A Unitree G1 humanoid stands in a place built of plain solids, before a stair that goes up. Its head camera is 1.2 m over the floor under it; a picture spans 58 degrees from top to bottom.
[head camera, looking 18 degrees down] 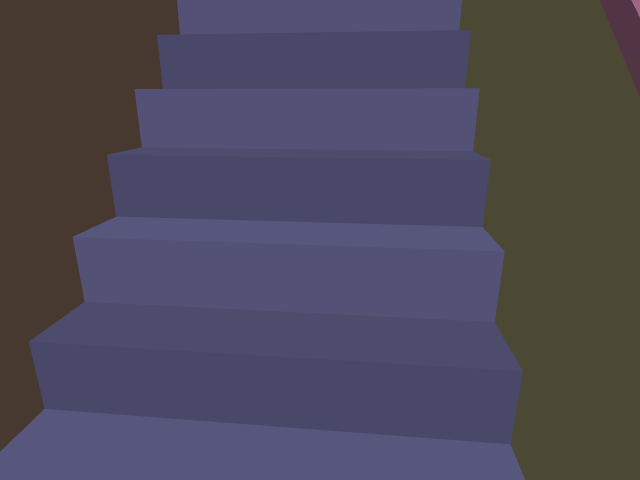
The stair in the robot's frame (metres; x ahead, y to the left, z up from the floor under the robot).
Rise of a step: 0.21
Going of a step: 0.23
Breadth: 1.20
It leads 6 degrees to the right of straight ahead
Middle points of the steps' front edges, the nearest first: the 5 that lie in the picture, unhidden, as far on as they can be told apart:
0.90 0.14 0.62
1.13 0.12 0.82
1.35 0.09 1.03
1.58 0.07 1.24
1.81 0.05 1.44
